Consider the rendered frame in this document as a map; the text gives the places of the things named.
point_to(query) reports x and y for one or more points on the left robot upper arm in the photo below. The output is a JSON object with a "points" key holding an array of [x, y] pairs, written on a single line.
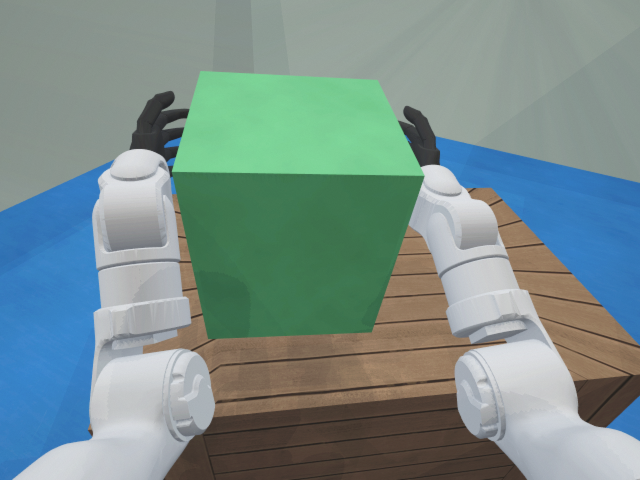
{"points": [[145, 409]]}

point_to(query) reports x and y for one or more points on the robot left forearm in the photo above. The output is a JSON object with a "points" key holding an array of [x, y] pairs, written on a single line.
{"points": [[137, 254]]}

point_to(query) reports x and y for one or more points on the robot right hand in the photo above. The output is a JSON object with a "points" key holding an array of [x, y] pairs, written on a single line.
{"points": [[423, 140]]}

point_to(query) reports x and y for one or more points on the carton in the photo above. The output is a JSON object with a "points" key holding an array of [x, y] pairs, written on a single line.
{"points": [[295, 194]]}

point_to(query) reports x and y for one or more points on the right robot upper arm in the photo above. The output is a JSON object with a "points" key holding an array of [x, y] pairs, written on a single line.
{"points": [[520, 396]]}

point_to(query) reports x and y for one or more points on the pedestal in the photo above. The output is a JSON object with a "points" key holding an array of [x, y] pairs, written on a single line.
{"points": [[383, 405]]}

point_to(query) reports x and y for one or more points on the robot right forearm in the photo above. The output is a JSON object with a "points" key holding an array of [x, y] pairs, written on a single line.
{"points": [[485, 301]]}

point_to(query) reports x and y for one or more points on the robot left hand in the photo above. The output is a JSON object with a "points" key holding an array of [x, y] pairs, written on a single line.
{"points": [[149, 134]]}

